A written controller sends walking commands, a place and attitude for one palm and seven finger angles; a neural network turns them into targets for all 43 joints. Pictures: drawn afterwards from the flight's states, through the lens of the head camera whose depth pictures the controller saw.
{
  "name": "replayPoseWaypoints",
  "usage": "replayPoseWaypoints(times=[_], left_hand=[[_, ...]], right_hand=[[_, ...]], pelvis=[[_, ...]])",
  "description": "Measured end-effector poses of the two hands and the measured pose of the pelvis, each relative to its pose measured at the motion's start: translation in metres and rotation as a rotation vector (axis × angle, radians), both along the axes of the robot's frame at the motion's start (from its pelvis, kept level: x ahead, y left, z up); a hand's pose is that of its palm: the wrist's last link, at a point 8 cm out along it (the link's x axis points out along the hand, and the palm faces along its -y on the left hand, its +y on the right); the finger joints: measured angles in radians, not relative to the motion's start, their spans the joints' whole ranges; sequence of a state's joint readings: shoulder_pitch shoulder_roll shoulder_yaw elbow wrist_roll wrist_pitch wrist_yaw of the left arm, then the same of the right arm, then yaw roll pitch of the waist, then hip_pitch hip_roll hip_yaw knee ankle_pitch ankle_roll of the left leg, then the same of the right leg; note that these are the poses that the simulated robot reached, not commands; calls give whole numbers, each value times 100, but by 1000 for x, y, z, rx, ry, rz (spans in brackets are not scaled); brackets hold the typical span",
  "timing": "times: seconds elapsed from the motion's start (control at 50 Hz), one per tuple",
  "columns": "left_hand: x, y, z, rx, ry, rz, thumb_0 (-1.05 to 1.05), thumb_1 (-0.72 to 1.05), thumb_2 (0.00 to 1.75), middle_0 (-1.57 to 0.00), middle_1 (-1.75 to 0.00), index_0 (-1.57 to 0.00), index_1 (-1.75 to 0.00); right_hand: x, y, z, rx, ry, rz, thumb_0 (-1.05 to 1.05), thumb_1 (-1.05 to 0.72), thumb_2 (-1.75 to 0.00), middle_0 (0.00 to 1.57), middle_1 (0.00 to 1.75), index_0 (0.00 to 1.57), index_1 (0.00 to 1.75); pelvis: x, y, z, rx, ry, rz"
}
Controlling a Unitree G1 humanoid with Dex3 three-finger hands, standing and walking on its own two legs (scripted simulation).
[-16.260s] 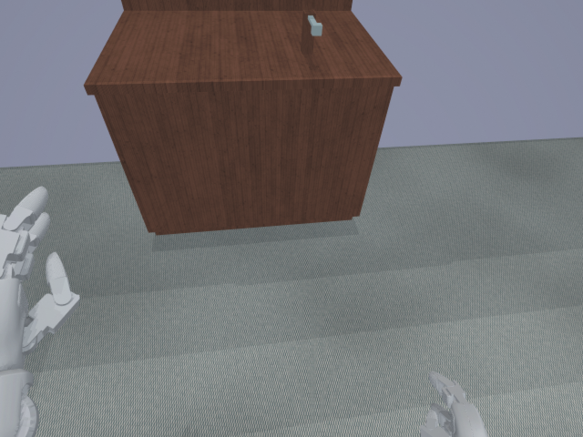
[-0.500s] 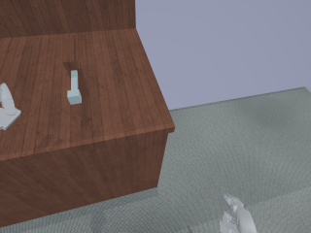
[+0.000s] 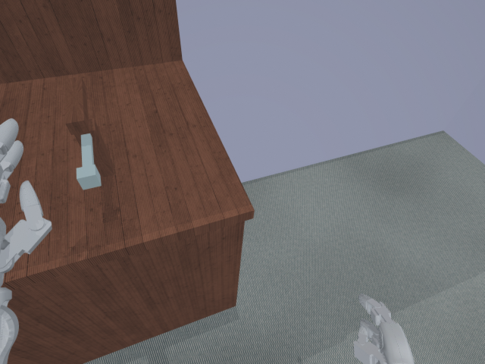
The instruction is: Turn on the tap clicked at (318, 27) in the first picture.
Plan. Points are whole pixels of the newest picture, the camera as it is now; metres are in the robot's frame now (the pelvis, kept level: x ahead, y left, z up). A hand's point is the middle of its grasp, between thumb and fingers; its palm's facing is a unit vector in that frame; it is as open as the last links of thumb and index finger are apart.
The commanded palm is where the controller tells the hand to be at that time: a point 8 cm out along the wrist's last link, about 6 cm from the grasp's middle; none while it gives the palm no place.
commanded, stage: come to a stop and stand still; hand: left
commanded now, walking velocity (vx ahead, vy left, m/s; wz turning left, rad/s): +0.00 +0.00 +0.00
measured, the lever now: (89, 177) +0.36 +0.29 +0.10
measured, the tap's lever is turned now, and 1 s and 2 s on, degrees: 0 0 0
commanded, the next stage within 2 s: look again from close up in 1.38 s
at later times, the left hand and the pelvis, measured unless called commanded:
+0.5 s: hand (39, 268) +0.18 +0.25 +0.15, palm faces +0.34 -0.84 -0.42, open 7.4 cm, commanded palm +0.13 +0.30 +0.18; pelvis -0.02 +0.01 +0.00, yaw +0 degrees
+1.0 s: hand (52, 244) +0.21 +0.26 +0.15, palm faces +0.41 -0.83 -0.39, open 7.4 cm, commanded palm +0.15 +0.28 +0.18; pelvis -0.01 -0.01 +0.00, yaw +1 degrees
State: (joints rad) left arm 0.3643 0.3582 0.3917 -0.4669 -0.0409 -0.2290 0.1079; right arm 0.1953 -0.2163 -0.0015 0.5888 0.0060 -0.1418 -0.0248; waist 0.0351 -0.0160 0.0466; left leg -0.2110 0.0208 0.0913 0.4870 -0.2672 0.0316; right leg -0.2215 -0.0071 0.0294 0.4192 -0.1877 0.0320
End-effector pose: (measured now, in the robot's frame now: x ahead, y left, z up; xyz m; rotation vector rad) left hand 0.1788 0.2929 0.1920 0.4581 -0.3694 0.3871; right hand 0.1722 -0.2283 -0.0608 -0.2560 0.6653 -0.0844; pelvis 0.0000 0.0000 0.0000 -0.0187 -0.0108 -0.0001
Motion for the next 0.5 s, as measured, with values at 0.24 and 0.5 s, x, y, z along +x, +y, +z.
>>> replayPoseWaypoints(times=[0.24, 0.5], left_hand=[[5, 36, -13, 80, 73, 34, 2, 88, 90, -22, -30, -22, -30], [-35, 3, -23, 16, 137, -58, 1, 89, 90, -21, -30, -22, -30]], right_hand=[[0, 27, 2, -10, 17, 72, 1, -91, -90, 21, 30, 21, 30], [-33, 36, -15, 91, 3, -6, 1, -90, -90, 21, 30, 21, 30]], pelvis=[[-11, 3, 0, 0, 5, 24], [-23, 15, -5, 13, -31, 7]])
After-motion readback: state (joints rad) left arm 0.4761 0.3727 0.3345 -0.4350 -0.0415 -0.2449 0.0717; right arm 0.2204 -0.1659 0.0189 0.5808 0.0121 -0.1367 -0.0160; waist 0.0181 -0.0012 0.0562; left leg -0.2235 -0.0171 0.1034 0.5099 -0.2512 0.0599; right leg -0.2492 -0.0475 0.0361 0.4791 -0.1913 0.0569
